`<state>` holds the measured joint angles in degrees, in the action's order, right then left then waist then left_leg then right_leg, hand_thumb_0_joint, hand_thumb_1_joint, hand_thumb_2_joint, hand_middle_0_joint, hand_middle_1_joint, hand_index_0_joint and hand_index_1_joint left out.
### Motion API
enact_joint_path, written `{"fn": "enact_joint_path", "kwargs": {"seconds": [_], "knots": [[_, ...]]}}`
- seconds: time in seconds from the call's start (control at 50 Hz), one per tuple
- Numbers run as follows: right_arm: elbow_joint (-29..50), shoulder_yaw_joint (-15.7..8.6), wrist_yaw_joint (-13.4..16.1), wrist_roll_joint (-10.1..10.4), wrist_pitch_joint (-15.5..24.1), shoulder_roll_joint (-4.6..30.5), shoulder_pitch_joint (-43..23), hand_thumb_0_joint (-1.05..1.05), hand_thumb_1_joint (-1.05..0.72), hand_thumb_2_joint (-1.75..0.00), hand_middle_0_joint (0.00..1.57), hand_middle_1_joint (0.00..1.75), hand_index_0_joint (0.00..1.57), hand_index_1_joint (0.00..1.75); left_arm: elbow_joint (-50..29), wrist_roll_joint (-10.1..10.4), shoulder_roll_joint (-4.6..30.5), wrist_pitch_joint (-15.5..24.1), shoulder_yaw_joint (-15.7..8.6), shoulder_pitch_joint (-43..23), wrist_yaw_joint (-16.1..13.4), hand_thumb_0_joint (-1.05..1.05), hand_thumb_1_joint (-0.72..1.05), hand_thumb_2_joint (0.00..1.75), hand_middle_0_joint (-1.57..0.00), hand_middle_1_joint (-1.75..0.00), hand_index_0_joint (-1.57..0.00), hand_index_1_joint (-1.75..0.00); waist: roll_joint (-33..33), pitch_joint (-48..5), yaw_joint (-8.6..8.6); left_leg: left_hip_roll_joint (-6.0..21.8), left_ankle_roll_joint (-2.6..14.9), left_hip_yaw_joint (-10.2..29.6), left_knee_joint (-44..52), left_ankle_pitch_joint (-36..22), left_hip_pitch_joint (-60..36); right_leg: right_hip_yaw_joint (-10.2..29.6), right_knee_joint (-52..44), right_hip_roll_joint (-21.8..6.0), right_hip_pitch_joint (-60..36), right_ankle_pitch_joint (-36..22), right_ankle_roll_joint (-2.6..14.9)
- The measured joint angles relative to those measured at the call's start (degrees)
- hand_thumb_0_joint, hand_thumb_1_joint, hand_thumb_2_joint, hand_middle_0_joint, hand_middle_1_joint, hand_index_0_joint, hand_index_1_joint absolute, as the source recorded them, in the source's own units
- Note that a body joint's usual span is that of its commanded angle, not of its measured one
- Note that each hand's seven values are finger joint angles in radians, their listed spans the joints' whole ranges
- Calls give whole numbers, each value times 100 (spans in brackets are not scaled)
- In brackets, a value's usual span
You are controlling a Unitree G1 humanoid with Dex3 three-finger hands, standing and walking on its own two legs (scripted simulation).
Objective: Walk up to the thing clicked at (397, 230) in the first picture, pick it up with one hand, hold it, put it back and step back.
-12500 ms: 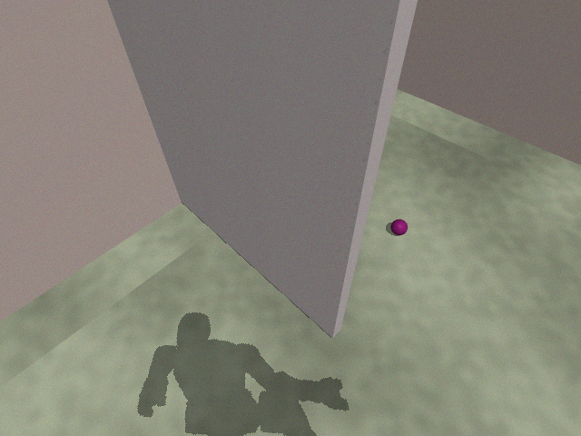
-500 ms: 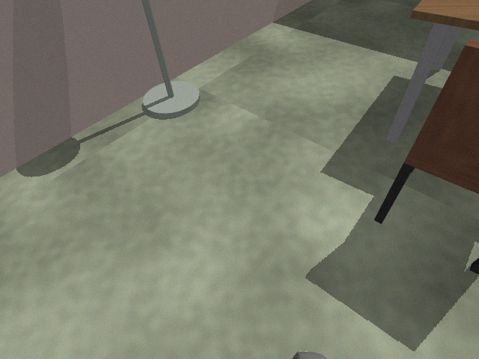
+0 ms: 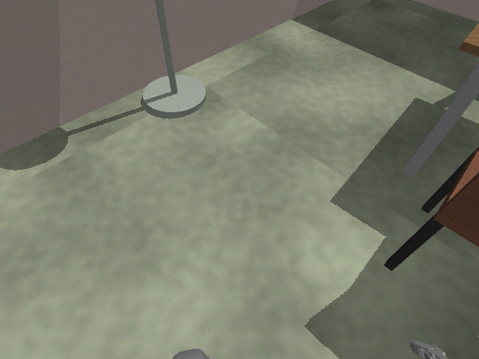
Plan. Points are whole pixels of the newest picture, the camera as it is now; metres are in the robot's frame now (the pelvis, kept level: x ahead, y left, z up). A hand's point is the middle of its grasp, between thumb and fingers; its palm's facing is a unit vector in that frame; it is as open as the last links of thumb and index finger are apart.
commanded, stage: walk up
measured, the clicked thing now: out of the picture +0.09 +0.98 -0.72
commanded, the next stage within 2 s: stand in 1.62 s
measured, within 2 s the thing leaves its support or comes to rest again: neither
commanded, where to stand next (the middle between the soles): +0.34 -0.03 m, yaw -1 degrees
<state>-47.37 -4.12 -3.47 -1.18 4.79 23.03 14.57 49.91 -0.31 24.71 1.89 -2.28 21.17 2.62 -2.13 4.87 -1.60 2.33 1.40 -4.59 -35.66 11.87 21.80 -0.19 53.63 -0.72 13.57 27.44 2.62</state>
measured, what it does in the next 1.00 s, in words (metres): walks ahead: right foot, then left foot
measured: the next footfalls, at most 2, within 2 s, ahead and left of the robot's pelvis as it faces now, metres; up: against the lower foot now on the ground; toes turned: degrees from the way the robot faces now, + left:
right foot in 0.32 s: +0.32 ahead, -0.16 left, +0.00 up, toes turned -2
left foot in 0.74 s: +0.38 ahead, +0.10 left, +0.00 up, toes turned +3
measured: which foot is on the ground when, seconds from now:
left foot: down 0.00-0.34, up 0.36-0.72, down 0.74-1.00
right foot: up 0.00-0.30, down 0.32-1.00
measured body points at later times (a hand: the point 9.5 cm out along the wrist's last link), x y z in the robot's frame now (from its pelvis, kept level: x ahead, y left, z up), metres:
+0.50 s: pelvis +0.17 -0.06 +0.01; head +0.19 -0.09 +0.46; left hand +0.24 +0.27 -0.07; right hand +0.23 -0.38 -0.13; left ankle +0.17 +0.09 -0.66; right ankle +0.22 -0.17 -0.72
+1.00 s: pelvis +0.27 -0.03 +0.00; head +0.29 -0.03 +0.45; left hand +0.32 +0.28 -0.13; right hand +0.40 -0.33 -0.12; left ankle +0.34 +0.10 -0.72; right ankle +0.28 -0.16 -0.72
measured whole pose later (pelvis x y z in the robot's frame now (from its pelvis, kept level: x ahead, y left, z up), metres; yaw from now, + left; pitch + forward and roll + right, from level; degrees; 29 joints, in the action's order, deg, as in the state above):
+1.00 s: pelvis +0.27 -0.03 +0.00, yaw +0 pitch -3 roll -1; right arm -50.3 -0.8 -1.3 0.2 0.0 21.5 7.4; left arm 54.6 -0.6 21.7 2.4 -0.1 14.8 -0.3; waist 1.3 5.3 -1.1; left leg 3.5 -0.2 -2.1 -39.5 15.2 21.9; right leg -2.0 38.5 -0.7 15.9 19.6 0.0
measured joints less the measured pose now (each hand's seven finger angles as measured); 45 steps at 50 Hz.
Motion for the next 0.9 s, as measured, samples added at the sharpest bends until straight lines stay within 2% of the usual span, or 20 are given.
{"fn": "enact_joint_path", "kwargs": {"seconds": [0.04,0.1,0.18,0.24,0.32,0.34,0.36,0.4,0.46,0.52,0.62,0.68,0.74,0.78,0.84,0.9], "knots": [[94,62,46,69,21,-82,15,0,-90,-90,20,30,21,30,52,26,33,-9,34,-48,-14,1,90,90,-21,-30,-21,-30,-86,12,64,-15,-9,-38,162,93,-253,189,698,76,458,-186,37],[165,144,91,115,51,-149,104,0,-90,-90,20,30,21,30,36,49,57,31,22,-129,8,1,90,90,-21,-30,-21,-30,-174,10,105,-36,-38,-108,508,121,-644,250,686,-61,982,-493,-14],[205,179,106,91,41,-116,280,0,-90,-90,20,30,21,30,-36,12,31,14,-8,-283,95,1,90,90,-21,-30,-21,-30,-126,23,158,-35,-73,-148,769,249,-1056,155,-127,-327,1349,-783,-152],[190,167,80,73,-7,-23,395,0,-90,-90,20,30,21,30,-66,-18,-17,25,-39,-407,167,1,90,90,-21,-30,-21,-30,4,29,213,15,-123,-152,760,454,-1267,5,-927,-447,1369,-1128,-158],[151,141,52,83,-131,114,561,0,-90,-90,20,30,21,30,-107,-51,2,150,-99,-439,200,1,90,90,-21,-30,-21,-30,191,-68,264,155,-221,-95,165,1071,-1313,-155,-1850,-350,954,-1576,-119],[125,128,63,86,-166,158,585,0,-90,-90,20,30,21,30,-106,-69,-14,201,-130,-460,172,0,90,90,-21,-30,-21,-30,322,-69,255,273,-127,-7,-226,1298,-1218,-230,-1778,-251,909,-1687,-140],[65,115,88,89,-223,176,568,0,-90,-90,20,30,21,30,-125,-77,-43,246,-146,-483,130,0,90,90,-21,-30,-21,-30,430,-64,243,297,-52,182,-799,1465,-1013,-306,-1588,-186,921,-1548,-149],[-68,123,128,81,-342,177,479,0,-90,-90,20,30,21,30,-186,-47,-94,296,-109,-496,80,0,90,90,-21,-30,-21,-30,482,-48,166,87,-7,433,-1934,1642,-531,-329,-1446,-186,857,-1316,-105],[-168,122,116,121,-367,234,380,1,-90,-90,20,30,21,30,-233,-2,-221,320,-17,-440,27,0,90,90,-21,-30,-21,-30,630,-33,85,-7,10,527,-2574,1261,75,-394,-1799,-167,515,-1314,-90],[-173,99,47,94,-347,227,319,1,-90,-90,20,30,20,30,-251,-7,-245,341,24,-290,2,0,90,90,-21,-30,-21,-30,668,-47,36,74,-66,515,-2279,900,461,-431,-2193,-143,197,-1361,-78],[-157,76,-52,9,-395,163,222,0,-90,-90,20,30,20,30,-247,-40,-146,336,20,-59,-39,0,90,90,-21,-30,-21,-30,563,-31,-38,244,-162,428,-1169,482,645,-462,-2454,-143,-148,-1233,-105],[-171,84,-12,11,-387,124,109,0,-90,-90,20,30,20,30,-221,-34,-71,277,46,-12,-98,0,90,90,-21,-30,-21,-30,471,29,-84,228,-143,367,-506,186,482,-461,-2253,-178,-213,-989,-207],[-171,96,60,24,-332,111,-11,0,-90,-90,20,30,20,30,-182,5,-31,176,114,-9,-157,0,90,90,-21,-30,-21,-30,419,45,-80,108,-30,278,193,-327,76,-460,-1728,-222,-134,-566,-320],[-192,106,134,9,-294,4,-158,0,-90,-90,20,30,20,30,-93,61,-8,64,134,-175,-218,1,90,90,-21,-30,-21,-30,228,129,-53,-30,-88,229,4,-123,87,-300,-1066,-316,103,-234,-253],[-157,211,158,66,-310,-137,-340,0,-90,-90,20,30,21,30,26,82,-39,-58,184,-405,-279,1,90,90,-21,-30,-21,-30,101,180,-17,-49,-63,211,-115,28,62,-53,-224,-136,466,376,-127],[-143,295,185,53,-345,-192,-488,0,-90,-90,20,30,21,30,155,88,-113,-30,213,-515,-276,1,90,90,-21,-30,-21,-30,70,119,18,-36,-68,168,-90,78,7,-57,-533,-130,549,217,-90]]}}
